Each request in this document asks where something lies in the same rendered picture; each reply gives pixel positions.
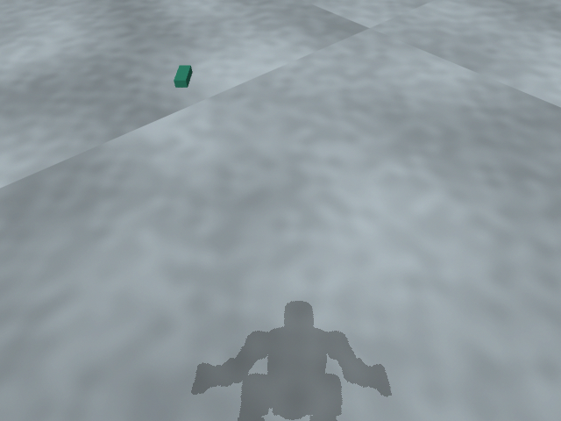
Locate carton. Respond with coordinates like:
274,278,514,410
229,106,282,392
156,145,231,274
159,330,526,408
174,65,192,88

